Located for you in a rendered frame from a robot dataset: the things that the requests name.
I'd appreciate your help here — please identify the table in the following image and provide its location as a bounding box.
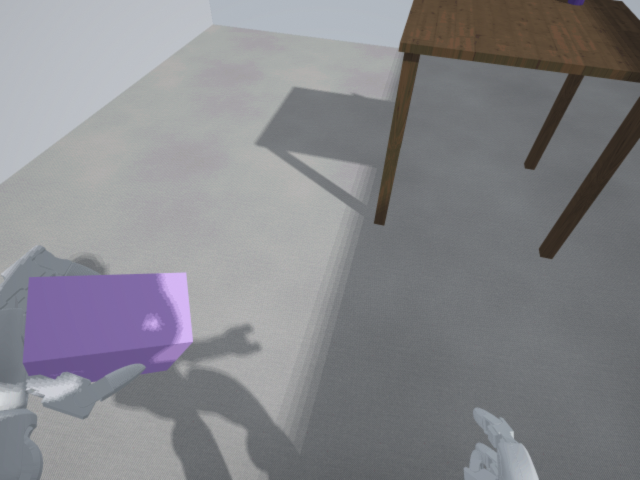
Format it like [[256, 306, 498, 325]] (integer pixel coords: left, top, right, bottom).
[[374, 0, 640, 259]]

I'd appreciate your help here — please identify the left robot hand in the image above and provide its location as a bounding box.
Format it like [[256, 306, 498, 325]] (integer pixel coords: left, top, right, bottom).
[[0, 245, 146, 419]]

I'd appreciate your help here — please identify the right robot hand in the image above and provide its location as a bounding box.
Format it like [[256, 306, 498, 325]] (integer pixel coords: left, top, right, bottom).
[[464, 408, 539, 480]]

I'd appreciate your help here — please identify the sponge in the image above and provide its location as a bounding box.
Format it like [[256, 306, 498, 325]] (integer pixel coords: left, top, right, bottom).
[[23, 273, 193, 382]]

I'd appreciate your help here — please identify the robot left forearm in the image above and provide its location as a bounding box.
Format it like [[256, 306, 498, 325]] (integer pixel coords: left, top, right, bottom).
[[0, 409, 43, 480]]

